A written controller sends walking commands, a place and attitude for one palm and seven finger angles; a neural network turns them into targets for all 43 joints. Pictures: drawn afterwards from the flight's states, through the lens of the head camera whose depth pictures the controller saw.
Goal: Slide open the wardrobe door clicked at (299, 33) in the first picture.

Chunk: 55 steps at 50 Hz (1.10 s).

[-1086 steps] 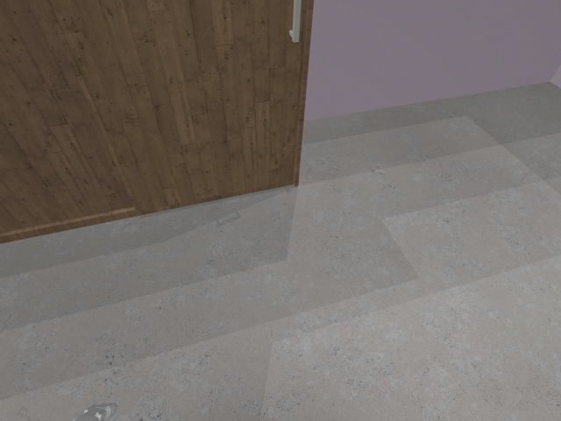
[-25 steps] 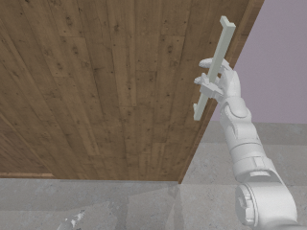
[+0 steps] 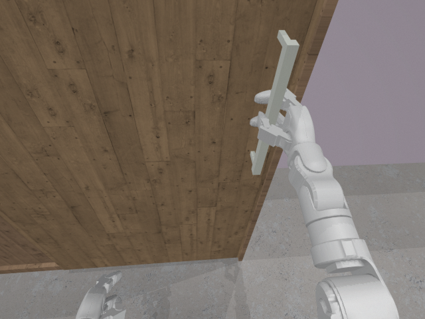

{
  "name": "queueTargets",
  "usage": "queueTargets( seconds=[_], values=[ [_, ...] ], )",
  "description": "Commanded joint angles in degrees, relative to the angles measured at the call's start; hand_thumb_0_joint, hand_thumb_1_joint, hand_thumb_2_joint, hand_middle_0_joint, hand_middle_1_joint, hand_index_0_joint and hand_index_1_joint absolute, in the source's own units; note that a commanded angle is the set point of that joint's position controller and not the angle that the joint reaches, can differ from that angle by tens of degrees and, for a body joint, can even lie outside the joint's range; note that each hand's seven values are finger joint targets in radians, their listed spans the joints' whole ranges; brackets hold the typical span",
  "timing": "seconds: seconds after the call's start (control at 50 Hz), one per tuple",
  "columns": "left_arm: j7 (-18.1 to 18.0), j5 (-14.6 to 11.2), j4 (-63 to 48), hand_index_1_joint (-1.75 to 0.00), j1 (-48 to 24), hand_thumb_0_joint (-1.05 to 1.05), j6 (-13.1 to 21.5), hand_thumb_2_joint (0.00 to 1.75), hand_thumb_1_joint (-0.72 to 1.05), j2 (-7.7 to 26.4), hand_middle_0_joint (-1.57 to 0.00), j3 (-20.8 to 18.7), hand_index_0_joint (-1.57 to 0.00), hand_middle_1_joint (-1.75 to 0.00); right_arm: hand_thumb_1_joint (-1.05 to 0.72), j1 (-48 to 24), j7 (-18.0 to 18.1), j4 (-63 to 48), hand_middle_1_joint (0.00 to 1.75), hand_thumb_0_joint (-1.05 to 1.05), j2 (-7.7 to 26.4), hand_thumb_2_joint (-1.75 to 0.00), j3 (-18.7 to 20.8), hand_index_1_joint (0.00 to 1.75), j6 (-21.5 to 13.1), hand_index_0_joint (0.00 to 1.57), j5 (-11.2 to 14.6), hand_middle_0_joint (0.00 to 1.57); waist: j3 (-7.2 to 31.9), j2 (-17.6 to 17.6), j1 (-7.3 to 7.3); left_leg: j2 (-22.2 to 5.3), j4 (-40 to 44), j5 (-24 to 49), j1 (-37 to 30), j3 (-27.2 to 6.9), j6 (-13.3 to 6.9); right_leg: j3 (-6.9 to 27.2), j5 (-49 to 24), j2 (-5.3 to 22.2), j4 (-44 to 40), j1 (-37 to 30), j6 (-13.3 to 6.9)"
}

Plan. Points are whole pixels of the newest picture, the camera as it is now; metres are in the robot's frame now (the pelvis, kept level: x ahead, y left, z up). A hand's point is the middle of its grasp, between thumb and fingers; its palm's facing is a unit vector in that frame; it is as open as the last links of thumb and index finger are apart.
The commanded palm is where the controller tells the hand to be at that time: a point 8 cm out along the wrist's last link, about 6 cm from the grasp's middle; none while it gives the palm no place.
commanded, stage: tug the door sideways, standing still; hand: right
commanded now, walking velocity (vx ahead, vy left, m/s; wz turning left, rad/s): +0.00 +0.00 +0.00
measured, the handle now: (267, 115) +0.47 -0.07 +0.15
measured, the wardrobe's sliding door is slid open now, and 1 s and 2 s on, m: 0.00 0.07 0.28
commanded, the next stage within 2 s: step sideways, sliding the door along in 0.50 s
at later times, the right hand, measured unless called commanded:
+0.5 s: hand (250, 131) +0.41 -0.03 +0.16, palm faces -0.13 +0.99 -0.05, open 5.7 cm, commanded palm +0.38 -0.03 +0.16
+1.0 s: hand (224, 133) +0.41 +0.01 +0.15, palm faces -0.14 +0.98 -0.15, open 5.8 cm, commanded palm +0.39 -0.02 +0.16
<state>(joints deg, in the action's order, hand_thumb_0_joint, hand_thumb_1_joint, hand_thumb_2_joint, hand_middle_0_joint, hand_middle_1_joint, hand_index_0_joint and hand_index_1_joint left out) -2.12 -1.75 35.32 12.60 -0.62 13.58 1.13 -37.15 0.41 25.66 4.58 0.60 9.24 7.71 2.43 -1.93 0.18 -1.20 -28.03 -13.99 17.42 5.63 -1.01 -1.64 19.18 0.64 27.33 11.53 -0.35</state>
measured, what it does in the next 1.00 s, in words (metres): lifts its right foot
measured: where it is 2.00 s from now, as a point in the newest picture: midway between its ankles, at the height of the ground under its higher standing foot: outside the picture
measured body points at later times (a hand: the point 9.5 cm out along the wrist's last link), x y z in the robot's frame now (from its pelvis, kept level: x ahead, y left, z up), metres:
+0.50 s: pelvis -0.02 -0.01 +0.00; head +0.00 +0.01 +0.45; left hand +0.09 +0.22 -0.13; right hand +0.41 -0.09 +0.17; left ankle +0.00 +0.11 -0.74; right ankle -0.06 -0.11 -0.74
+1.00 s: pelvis -0.02 +0.06 -0.02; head +0.04 +0.08 +0.43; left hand +0.11 +0.30 -0.15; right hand +0.41 -0.04 +0.16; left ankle -0.01 +0.13 -0.74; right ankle -0.06 -0.08 -0.69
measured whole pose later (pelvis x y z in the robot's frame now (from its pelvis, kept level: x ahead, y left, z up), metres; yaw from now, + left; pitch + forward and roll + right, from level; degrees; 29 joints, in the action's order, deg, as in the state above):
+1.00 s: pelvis -0.02 +0.06 -0.02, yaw -1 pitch -1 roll +0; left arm -5.3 -0.8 39.5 10.1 -0.2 11.2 -1.7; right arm -42.6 1.9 29.3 7.1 -2.6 -6.7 4.0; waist -9.2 -3.1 0.5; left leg 1.9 -37.6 -19.4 17.0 5.5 -4.7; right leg -0.5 29.9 3.7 57.6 21.7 2.0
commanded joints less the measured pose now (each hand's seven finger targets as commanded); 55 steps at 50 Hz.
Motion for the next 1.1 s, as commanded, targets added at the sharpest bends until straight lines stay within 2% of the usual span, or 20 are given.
queueTargets(
  seconds=[0.0, 0.3, 0.56, 0.58, 0.6, 0.62, 0.64, 0.7, 0.74, 0.76, 0.78, 0.82, 0.86, 0.88, 0.9, 0.92, 0.94, 0.96, 1.0, 1.08],
  values=[
    [0.0, 0.1, -6.2, -0.30, -0.2, 0.00, 2.6, 0.90, 0.90, 5.1, -0.20, -1.6, -0.20, -0.30, -0.90, -30.6, -0.9, -12.6, 1.40, 0.00, -2.7, -0.90, -5.5, 1.40, -4.8, 0.45, 0.1, 0.45, 21.0, 3.5, 4.04, 1.1, -1.3, 30.5, -9.5, -1.8, -0.6, 1.4, -34.5, -0.7, 1.2, -7.2, -1.0],
    [1.8, 0.3, -4.1, -0.30, 0.5, 0.00, 4.8, 0.90, 0.90, 4.6, -0.20, -1.6, -0.20, -0.30, -0.90, -38.6, -0.2, -6.5, 1.40, 0.00, -13.8, -0.90, -15.4, 1.40, -9.9, 0.45, 0.8, 0.45, 20.3, 3.1, 5.70, 1.7, -2.4, 21.5, -2.4, -0.9, -0.8, 4.4, -32.8, 0.7, 1.8, -9.6, 0.0],
    [2.5, 0.6, -2.6, -0.30, 1.7, 0.00, 6.2, 0.90, 0.90, 4.7, -0.20, -1.8, -0.20, -0.30, -0.90, -40.7, 2.2, -2.3, 1.40, 0.00, -15.4, -0.90, -16.0, 1.40, -11.1, 0.45, 0.2, 0.45, 20.0, 3.9, 5.44, 1.6, -2.9, 18.1, -2.1, -0.9, -1.0, 4.5, -26.3, 0.1, 1.5, -6.4, 0.0],
    [2.2, 0.5, -1.9, -0.30, 2.0, 0.00, 6.1, 0.90, 0.90, 4.7, -0.20, -1.6, -0.20, -0.30, -0.90, -44.3, 2.6, -0.3, 1.40, 0.00, -14.3, -0.90, -14.9, 1.40, -11.0, 0.45, 0.2, 0.45, 17.9, 4.4, 6.71, 1.7, -2.6, 17.7, -0.9, -1.0, -0.9, 4.2, -24.1, 0.0, 1.5, -5.4, -0.1],
    [-0.6, 0.4, -1.8, -0.30, -0.1, 0.00, 5.2, 0.90, 0.90, 7.8, -0.20, -2.7, -0.20, -0.30, -0.90, -43.0, 4.2, -2.0, 1.40, 0.00, 13.1, -0.90, 1.7, 1.40, -15.8, 0.45, -3.8, 0.45, 16.8, 4.5, 2.22, -1.7, -1.7, 10.5, -6.7, -3.3, 0.3, 4.7, -18.7, 3.6, 0.3, 2.4, -2.1],
    [-1.5, 0.1, -2.1, -0.30, -1.0, 0.00, 4.3, 0.90, 0.90, 5.9, -0.20, -2.3, -0.20, -0.30, -0.90, -38.3, 3.7, 0.4, 1.40, 0.00, 5.2, -0.90, -3.2, 1.40, -17.2, 0.45, -3.7, 0.45, 14.6, 5.8, 2.90, -2.3, -0.9, 9.2, -7.8, -3.6, 0.5, 3.9, -14.0, 3.8, -0.3, 2.9, -2.4],
    [-2.2, 0.0, -2.8, -0.30, -1.9, 0.00, 4.3, 0.90, 0.90, 5.3, -0.20, -2.2, -0.20, -0.30, -0.90, -37.8, 2.9, -0.9, 1.40, 0.00, 1.7, -0.90, -5.7, 1.40, -18.4, 0.45, -3.3, 0.45, 14.4, 4.3, 2.95, -2.4, -2.0, 8.5, -7.3, -3.3, 0.4, 4.4, -13.1, 5.2, -0.5, 1.7, -2.5],
    [-4.0, 0.3, -3.8, -0.30, -2.8, 0.00, 4.1, 0.90, 0.90, 4.8, -0.20, -2.8, -0.20, -0.30, -0.90, -38.8, 2.0, -3.1, 1.40, 0.00, 1.0, -0.90, -6.9, 1.40, -19.8, 0.45, -2.4, 0.45, 14.4, -1.6, 3.95, -0.1, -13.6, 4.4, 0.3, -2.5, 0.5, 12.1, -15.2, 13.7, -0.9, -3.9, -6.4],
    [-4.3, 1.5, -4.0, -0.30, -2.6, 0.00, 3.9, 0.90, 0.90, 5.3, -0.20, -3.8, -0.20, -0.30, -0.90, -39.5, 1.1, -4.6, 1.40, 0.00, 1.2, -0.90, -7.2, 1.40, -20.0, 0.45, -1.9, 0.45, 12.3, -3.5, 4.21, 0.8, -20.9, -8.7, 9.0, -4.4, 0.4, 19.6, -24.8, 21.7, -1.4, -9.8, -11.2],
    [-4.2, 1.5, -4.3, -0.30, -2.7, 0.00, 3.7, 0.90, 0.90, 5.2, -0.20, -4.1, -0.20, -0.30, -0.90, -41.3, 1.0, -6.3, 1.40, 0.00, 2.1, -0.90, -6.8, 1.40, -20.1, 0.45, -1.9, 0.45, 11.4, -3.7, 4.33, 0.5, -22.2, -13.2, 12.1, -5.6, -0.2, 22.4, -28.5, 23.0, -0.8, -11.9, -12.1],
    [-3.9, 1.7, -4.1, -0.30, -3.0, 0.00, 3.6, 0.90, 0.90, 5.3, -0.20, -4.1, -0.20, -0.30, -0.90, -40.4, 0.9, -6.3, 1.40, 0.00, 2.5, -0.90, -6.1, 1.40, -20.2, 0.45, -1.8, 0.45, 10.0, -2.7, 3.99, 0.1, -21.0, -13.2, 13.0, -6.7, -0.5, 20.9, -32.7, 24.1, 0.6, -13.1, -12.2],
    [-3.2, 1.6, -4.2, -0.30, -2.4, 0.00, 3.3, 0.90, 0.90, 5.6, -0.20, -4.4, -0.20, -0.30, -0.90, -38.7, 1.0, -8.3, 1.40, 0.00, 3.3, -0.90, -5.4, 1.40, -20.9, 0.45, -2.3, 0.45, 12.2, -3.3, 3.68, 0.8, -12.3, -7.5, 6.3, -5.5, -1.1, 13.2, -41.9, 21.5, 6.8, -14.1, -8.9],
    [-3.0, 1.0, -4.9, -0.30, -2.9, 0.00, 3.1, 0.90, 0.90, 5.8, -0.20, -4.7, -0.20, -0.30, -0.90, -37.0, 0.8, -9.8, 1.40, 0.00, 5.2, -0.90, -4.6, 1.40, -21.0, 0.45, -3.7, 0.45, 15.4, -0.1, 3.20, -0.3, -2.6, 12.6, -10.8, -5.3, -1.9, 2.8, -37.8, 14.5, 14.9, -4.2, -3.6],
    [-3.1, 0.5, -4.9, -0.30, -3.4, 0.00, 3.1, 0.90, 0.90, 4.6, -0.20, -4.7, -0.20, -0.30, -0.90, -36.6, 0.9, -10.6, 1.40, 0.00, 6.6, -0.90, -3.6, 1.40, -21.1, 0.45, -4.3, 0.45, 15.9, 6.1, 2.98, -6.0, 0.9, 29.3, -15.7, -9.9, -3.7, -3.2, -27.5, 8.8, 22.3, 1.6, -0.5],
    [-3.5, 0.4, -5.3, -0.30, -4.5, 0.00, 3.3, 0.90, 0.90, 3.9, -0.20, -4.9, -0.20, -0.30, -0.90, -33.8, 1.1, -9.4, 1.40, 0.00, 8.2, -0.90, -2.3, 1.40, -21.2, 0.45, -4.8, 0.45, 14.9, 15.1, 1.81, -12.6, 1.0, 46.4, -22.7, -18.9, -8.7, -3.3, 0.8, 2.5, 29.7, 13.0, 2.4],
    [-3.9, 0.3, -5.5, -0.30, -7.1, 0.00, 3.8, 0.90, 0.90, 3.8, -0.20, -5.4, -0.20, -0.30, -0.90, -31.4, 0.9, -9.7, 1.40, 0.00, 10.0, -0.90, -0.5, 1.40, -20.5, 0.45, -4.9, 0.45, 13.3, 19.4, -0.71, -15.7, 0.7, 54.2, -23.7, -23.5, -10.9, -0.2, 15.3, 0.8, 37.5, 19.3, 2.6],
    [-4.1, 0.8, -5.3, -0.30, -8.1, 0.00, 4.2, 0.90, 0.90, 2.8, -0.20, -5.2, -0.20, -0.30, -0.90, -31.7, 0.6, -11.9, 1.40, 0.00, 7.7, -0.90, -1.7, 1.40, -20.3, 0.45, -4.9, 0.45, 12.1, 16.4, -1.20, -15.6, -0.2, 53.5, -23.2, -22.7, -10.9, 1.5, 15.7, 1.5, 40.3, 20.0, 2.3],
    [-4.1, 1.1, -5.1, -0.30, -8.9, 0.00, 4.7, 0.90, 0.90, 2.1, -0.20, -4.4, -0.20, -0.30, -0.90, -32.9, 0.3, -14.7, 1.40, 0.00, 4.0, -0.90, -4.8, 1.40, -20.5, 0.45, -5.1, 0.45, 11.7, 12.5, 0.14, -15.3, -0.8, 53.2, -23.7, -21.0, -11.7, 2.2, 14.8, 2.0, 36.8, 20.3, 2.2],
    [-4.2, 1.8, -5.3, -0.30, -9.1, 0.00, 4.5, 0.90, 0.90, 1.2, -0.20, -3.6, -0.20, -0.30, -0.90, -32.9, 0.7, -18.0, 1.40, 0.00, 3.5, -0.90, -5.4, 1.40, -21.5, 0.45, -5.8, 0.45, 14.3, 11.7, 0.47, -11.8, -0.5, 50.0, -23.0, -15.0, -10.0, -1.4, 10.5, 1.7, 28.5, 14.9, 3.1],
    [-4.1, 1.9, -5.6, -0.30, -7.7, 0.00, 3.7, 0.90, 0.90, 1.6, -0.20, -3.5, -0.20, -0.30, -0.90, -35.4, 1.5, -21.4, 1.40, 0.00, 2.8, -0.90, -7.8, 1.40, -23.3, 0.45, -5.8, 0.45, 18.8, 11.5, 1.83, -8.1, -2.9, 38.2, -17.4, -10.7, -7.0, -5.0, -2.8, 3.4, 7.5, 0.8, 2.3]
  ],
)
